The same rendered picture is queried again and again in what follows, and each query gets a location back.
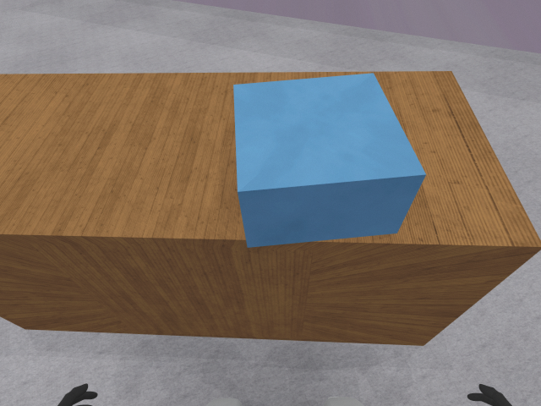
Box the right robot hand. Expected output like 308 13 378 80
467 384 512 406

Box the carton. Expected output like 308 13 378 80
233 73 426 248

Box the pedestal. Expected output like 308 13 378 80
0 71 541 346

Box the left robot hand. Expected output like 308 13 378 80
58 383 98 406

